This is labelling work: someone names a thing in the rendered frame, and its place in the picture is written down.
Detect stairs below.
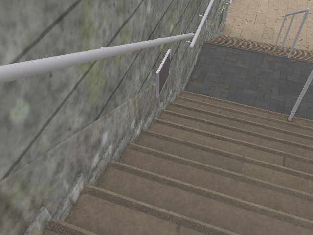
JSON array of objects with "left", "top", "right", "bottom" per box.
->
[
  {"left": 41, "top": 90, "right": 313, "bottom": 235},
  {"left": 206, "top": 34, "right": 313, "bottom": 63}
]

